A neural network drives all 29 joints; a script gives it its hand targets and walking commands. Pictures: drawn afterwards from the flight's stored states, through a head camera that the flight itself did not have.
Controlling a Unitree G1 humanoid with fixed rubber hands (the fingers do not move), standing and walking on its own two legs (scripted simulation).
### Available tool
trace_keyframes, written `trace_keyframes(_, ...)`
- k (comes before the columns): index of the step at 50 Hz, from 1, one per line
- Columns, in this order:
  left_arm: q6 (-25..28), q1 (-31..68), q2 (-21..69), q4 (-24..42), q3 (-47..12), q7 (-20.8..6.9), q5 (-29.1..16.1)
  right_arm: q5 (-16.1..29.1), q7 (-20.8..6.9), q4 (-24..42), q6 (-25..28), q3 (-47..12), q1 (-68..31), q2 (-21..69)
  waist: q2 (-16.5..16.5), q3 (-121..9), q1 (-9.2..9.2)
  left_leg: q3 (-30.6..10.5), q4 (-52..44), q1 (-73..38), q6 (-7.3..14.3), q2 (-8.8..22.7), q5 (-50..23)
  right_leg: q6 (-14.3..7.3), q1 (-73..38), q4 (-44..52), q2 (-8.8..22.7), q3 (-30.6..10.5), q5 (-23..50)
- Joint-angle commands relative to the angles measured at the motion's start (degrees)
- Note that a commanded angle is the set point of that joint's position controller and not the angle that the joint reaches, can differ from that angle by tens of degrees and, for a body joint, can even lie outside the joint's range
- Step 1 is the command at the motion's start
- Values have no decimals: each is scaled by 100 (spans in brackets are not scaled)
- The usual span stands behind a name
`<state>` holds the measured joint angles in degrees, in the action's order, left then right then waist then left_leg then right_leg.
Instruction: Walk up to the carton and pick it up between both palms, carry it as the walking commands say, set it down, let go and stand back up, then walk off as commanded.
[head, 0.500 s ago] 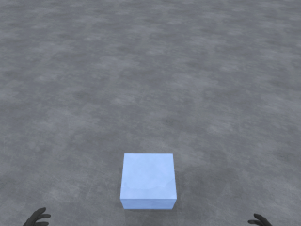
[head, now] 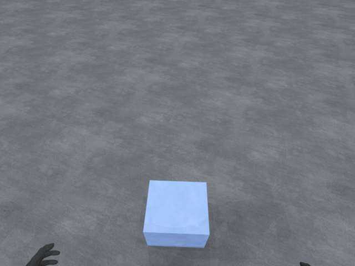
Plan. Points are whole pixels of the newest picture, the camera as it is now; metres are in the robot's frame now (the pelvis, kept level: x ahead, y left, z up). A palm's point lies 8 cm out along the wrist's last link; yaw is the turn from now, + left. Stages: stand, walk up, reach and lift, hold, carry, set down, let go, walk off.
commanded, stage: walk up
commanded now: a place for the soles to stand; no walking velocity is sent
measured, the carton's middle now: (176, 214) +0.48 +0.00 -0.66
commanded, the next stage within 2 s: reach and lift in 0.34 s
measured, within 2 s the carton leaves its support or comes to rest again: neither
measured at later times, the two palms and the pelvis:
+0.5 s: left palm (41, 257) +0.16 +0.31 -0.09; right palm (304, 259) +0.17 -0.29 -0.09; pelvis -0.01 +0.00 -0.01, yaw -2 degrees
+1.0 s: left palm (71, 214) +0.28 +0.30 -0.14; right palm (270, 218) +0.29 -0.26 -0.15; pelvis -0.02 +0.01 -0.07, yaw -3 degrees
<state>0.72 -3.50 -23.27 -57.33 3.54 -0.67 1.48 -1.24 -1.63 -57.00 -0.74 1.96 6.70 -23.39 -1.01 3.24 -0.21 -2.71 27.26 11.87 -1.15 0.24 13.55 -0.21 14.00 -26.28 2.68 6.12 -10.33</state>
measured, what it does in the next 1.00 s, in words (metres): lowers itself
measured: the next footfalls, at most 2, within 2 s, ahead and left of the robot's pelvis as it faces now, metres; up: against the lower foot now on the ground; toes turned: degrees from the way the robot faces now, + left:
none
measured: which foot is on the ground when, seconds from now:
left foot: down 0.00-1.00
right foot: down 0.00-1.00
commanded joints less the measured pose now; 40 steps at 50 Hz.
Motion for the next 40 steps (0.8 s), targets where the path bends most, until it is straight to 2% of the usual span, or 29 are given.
trace_keyframes(1, 64, 299, -1101, 324, 226, 36, -1, 29, 26, 332, 61, 187, -151, -1068, 124, -431, -7, -541, -444, 591, 370, 458, -355, -271, -532, 479, 597, -776, -383)
trace_keyframes(2, 60, 300, -1070, 313, 204, 34, -11, 20, 38, 368, 66, 173, -210, -1059, -50, -411, 18, -531, -420, 558, 362, 419, -321, -296, -477, 502, 637, -864, -381)
trace_keyframes(3, 61, 298, -1208, 349, 250, 27, 19, 31, 30, 371, 52, 180, -146, -1034, 132, -475, 21, -487, -373, 465, 371, 404, -387, -305, -531, 486, 677, -877, -416)
trace_keyframes(4, 56, 329, -1170, 368, 245, 25, -8, 13, 21, 359, 42, 187, -89, -1055, -12, -494, 37, -469, -342, 464, 359, 404, -523, -307, -488, 456, 708, -901, -307)
trace_keyframes(9, 42, 373, -1158, 466, 243, 34, 0, 13, 47, 413, 46, 187, -60, -1052, 256, -593, 44, -596, -257, 532, 409, 424, -525, -288, -631, 384, 644, -751, -362)
trace_keyframes(10, 28, 320, -1105, 466, 248, 31, -6, -7, 41, 419, 54, 202, -98, -1118, -45, -587, 22, -553, -278, 569, 379, 404, -479, -319, -553, 317, 651, -739, -405)
trace_keyframes(12, 32, 275, -1072, 453, 241, 22, -21, -16, 40, 425, 57, 167, -146, -1088, -87, -464, -50, -684, -417, 723, 394, 472, -385, -293, -617, 255, 581, -668, -391)
trace_keyframes(14, 37, 351, -1102, 478, 253, 33, -15, 4, 28, 488, 59, 158, -105, -1074, 299, -408, -8, -744, -342, 793, 415, 454, -602, -273, -647, 255, 542, -637, -236)
trace_keyframes(15, 41, 305, -1096, 475, 254, 25, -5, -9, 44, 564, 74, 176, -179, -1071, -4, -384, -51, -731, -382, 821, 407, 459, -586, -262, -684, 222, 526, -663, -237)
trace_keyframes(17, 41, 226, -1105, 487, 256, 19, -26, 22, 41, 535, 68, 184, -102, -1142, -49, -640, -48, -698, -311, 648, 425, 397, -556, -310, -756, 273, 615, -719, -280)
trace_keyframes(18, -401, 1094, -532, 2279, 641, -258, 89, -166, -45, 2546, -248, 612, -1240, -453, 248, 229, -225, 679, -17, 2050, 22, -237, 669, 68, 157, -226, -484, -252, -828)
trace_keyframes(19, -586, 881, -622, 2336, 638, -348, 79, -235, -87, 2973, -435, 793, -1191, -679, 184, 254, 94, 737, -140, 1793, 78, -135, 1319, 100, -153, -217, -574, -101, -1398)
trace_keyframes(20, -713, 785, -717, 2417, 593, -402, 2, -154, -158, 2692, -644, 676, -888, -452, -92, 141, -62, 758, -365, 2151, 139, -98, 1463, 178, -707, -353, -583, -66, -1118)
trace_keyframes(22, -871, 430, -906, 2477, 863, -452, 267, -142, -239, 2440, -990, 620, -459, -528, -421, 286, -47, 800, -506, 2275, 170, -57, 1837, 289, -1096, -538, -638, -37, -1051)
trace_keyframes(23, -974, 429, -944, 2667, 1002, -411, 274, -111, -297, 2383, -1093, 634, -423, -407, -407, 76, -96, 719, -503, 2047, 166, -83, 1578, 266, -981, -542, -609, -102, -894)
trace_keyframes(24, -1011, 348, -1006, 2674, 1158, -377, 308, -282, -245, 2503, -1116, 828, -541, -482, -149, 25, -106, 829, -398, 1746, 147, -157, 1361, 276, -889, -476, -568, -191, -938)
trace_keyframes(25, -1113, 109, -906, 2475, 1171, -401, 291, -294, -206, 2399, -1215, 784, -437, -227, -59, -43, -288, 772, -326, 1677, 195, -173, 1250, 286, -913, -491, -555, -265, -941)
trace_keyframes(26, -1084, 222, -835, 2489, 1132, -406, 209, -300, -202, 2608, -1203, 805, -702, -319, -95, -206, -270, 728, -157, 1607, 161, -138, 999, 281, -774, -643, -564, -352, -718)
trace_keyframes(27, -1064, 180, -801, 2485, 1199, -418, 131, -339, -179, 2727, -1165, 841, -758, -303, 121, -585, -357, 757, 52, 1450, 149, -177, 573, 273, -785, -736, -527, -421, -378)
trace_keyframes(28, -1018, 356, -740, 2525, 1243, -420, 108, -298, -156, 2769, -1144, 742, -1021, -205, -37, -646, -452, 728, 306, 1521, 85, -196, 86, 229, -604, -861, -491, -528, -68)
trace_keyframes(29, -982, 413, -624, 2518, 1160, -399, 60, -318, -167, 2770, -1092, 770, -1046, -286, -181, -987, -368, 666, 416, 1599, 21, -182, -156, 214, -637, -1063, -542, -460, 292)
trace_keyframes(30, -965, 433, -644, 2366, 1127, -401, 13, -281, -93, 2840, -1077, 689, -1231, -181, 66, -808, -403, 682, 596, 1819, 16, -202, 81, 250, -386, -1157, -514, -493, 31)
trace_keyframes(31, -941, 634, -620, 2581, 1127, -433, -48, -243, -94, 2910, -1080, 745, -1330, -159, -54, -991, -341, 701, 747, 1884, -33, -200, -213, 209, -349, -1211, -491, -538, 219)
trace_keyframes(32, -900, 710, -653, 2564, 1156, -439, -76, -245, -62, 2988, -1059, 677, -1427, -69, 167, -1249, -508, 691, 1012, 1980, -38, -299, -481, 230, -255, -1283, -447, -608, 387)
trace_keyframes(33, -860, 917, -666, 2699, 1096, -377, -123, -159, -64, 3007, -1042, 668, -1387, -184, -4, -1547, -363, 616, 1088, 1952, -101, -266, -575, 221, -176, -1439, -486, -564, 549)
trace_keyframes(35, -854, 976, -759, 2669, 1109, -362, -174, -206, 24, 2826, -1054, 762, -1315, -321, 142, -1753, -237, 649, 1375, 2097, -137, -288, -1039, 246, -19, -1610, -487, -621, 1076)
trace_keyframes(36, -865, 960, -805, 2618, 1154, -339, -139, -211, 43, 2881, -1079, 710, -1308, -250, 435, -1914, -267, 615, 1477, 2270, -122, -287, -1232, 285, 51, -1725, -518, -597, 1310)
trace_keyframes(37, -861, 1053, -691, 2473, 1011, -310, -240, -177, 75, 2680, -1044, 755, -1333, -272, 345, -2033, -137, 542, 1577, 2401, -157, -293, -1323, 281, 274, -1859, -504, -586, 1460)
trace_keyframes(40, -863, 1339, -774, 2504, 1078, -264, -165, -81, 75, 2637, -1046, 709, -1722, -309, -75, -2265, -352, 555, 1903, 2767, -226, -276, -1561, 257, 659, -2139, -506, -582, 1565)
